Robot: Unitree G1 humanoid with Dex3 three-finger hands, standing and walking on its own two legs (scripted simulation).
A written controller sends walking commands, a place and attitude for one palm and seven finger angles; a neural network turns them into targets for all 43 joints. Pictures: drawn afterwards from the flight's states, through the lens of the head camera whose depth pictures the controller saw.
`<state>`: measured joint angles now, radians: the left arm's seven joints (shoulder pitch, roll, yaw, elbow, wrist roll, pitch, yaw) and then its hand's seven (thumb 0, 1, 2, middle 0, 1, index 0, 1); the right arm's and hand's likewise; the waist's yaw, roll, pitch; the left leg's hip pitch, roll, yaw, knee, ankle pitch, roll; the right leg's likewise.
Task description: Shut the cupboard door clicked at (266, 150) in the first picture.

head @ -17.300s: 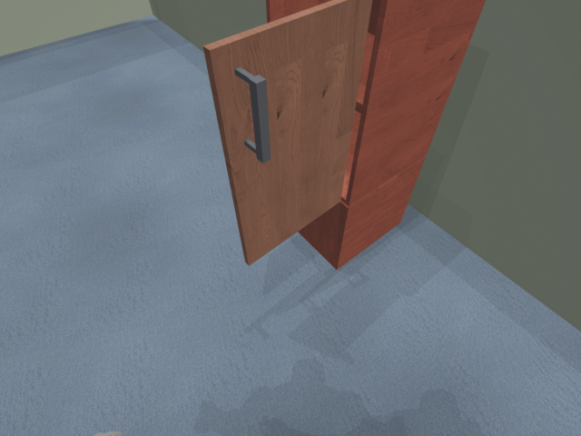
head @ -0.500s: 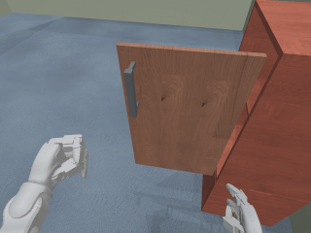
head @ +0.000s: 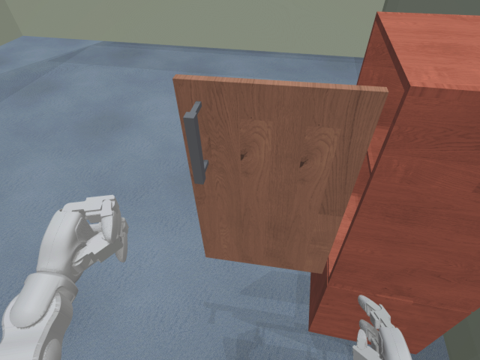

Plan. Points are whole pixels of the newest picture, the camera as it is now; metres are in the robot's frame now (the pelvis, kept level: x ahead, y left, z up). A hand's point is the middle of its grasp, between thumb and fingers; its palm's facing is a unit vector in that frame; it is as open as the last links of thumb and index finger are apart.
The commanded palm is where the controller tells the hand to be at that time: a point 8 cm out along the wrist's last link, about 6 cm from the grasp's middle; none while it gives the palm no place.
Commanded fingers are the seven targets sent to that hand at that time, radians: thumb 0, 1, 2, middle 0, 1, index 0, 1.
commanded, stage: bring the fist close to the handle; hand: left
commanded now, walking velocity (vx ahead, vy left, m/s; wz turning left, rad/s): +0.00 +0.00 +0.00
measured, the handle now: (198, 144) +0.47 +0.13 +0.14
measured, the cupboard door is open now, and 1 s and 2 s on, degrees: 92 92 89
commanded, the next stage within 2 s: push the door shut along its arc in 1.46 s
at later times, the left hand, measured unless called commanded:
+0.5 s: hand (166, 217) +0.29 +0.15 +0.13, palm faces -0.07 -0.99 -0.07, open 3.1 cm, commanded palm +0.26 +0.20 +0.14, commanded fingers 0.00 0.90 0.90 -1.30 -1.50 -1.30 -1.50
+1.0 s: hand (194, 186) +0.34 +0.12 +0.15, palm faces -0.05 -1.00 -0.04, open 3.1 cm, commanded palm +0.32 +0.16 +0.14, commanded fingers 0.00 0.90 0.90 -1.30 -1.50 -1.30 -1.50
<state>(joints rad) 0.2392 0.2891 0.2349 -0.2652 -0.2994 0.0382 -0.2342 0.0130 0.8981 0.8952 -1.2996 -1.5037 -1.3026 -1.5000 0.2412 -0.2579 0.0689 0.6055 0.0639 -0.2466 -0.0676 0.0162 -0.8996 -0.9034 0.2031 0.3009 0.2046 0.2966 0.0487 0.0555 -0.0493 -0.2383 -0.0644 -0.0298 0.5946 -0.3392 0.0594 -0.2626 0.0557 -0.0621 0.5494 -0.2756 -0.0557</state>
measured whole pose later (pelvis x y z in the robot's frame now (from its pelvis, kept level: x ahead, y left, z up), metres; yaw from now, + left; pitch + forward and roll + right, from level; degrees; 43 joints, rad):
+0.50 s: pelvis +0.01 -0.01 +0.00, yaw -1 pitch +1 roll +0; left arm 0.09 0.26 0.14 -0.14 -0.26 0.07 -0.20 0.02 0.90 0.90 -1.30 -1.50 -1.30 -1.50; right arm 0.22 -0.26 0.06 0.61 0.06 -0.25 -0.07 0.02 -0.90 -0.90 0.20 0.30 0.20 0.30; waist 0.02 0.05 -0.05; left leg -0.24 -0.06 -0.01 0.58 -0.35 0.05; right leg -0.29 0.06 -0.05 0.57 -0.30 -0.07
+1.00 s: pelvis +0.02 -0.01 +0.00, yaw -1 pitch +1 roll +0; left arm -0.17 0.19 0.07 0.05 -0.20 0.09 -0.08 0.01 0.90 0.90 -1.30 -1.50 -1.30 -1.50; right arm 0.19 -0.24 0.07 0.63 0.07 -0.15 -0.04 0.02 -0.90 -0.90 0.20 0.30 0.20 0.30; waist 0.01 0.05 -0.05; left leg -0.23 -0.06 -0.01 0.56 -0.34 0.05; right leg -0.28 0.06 -0.04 0.56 -0.30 -0.07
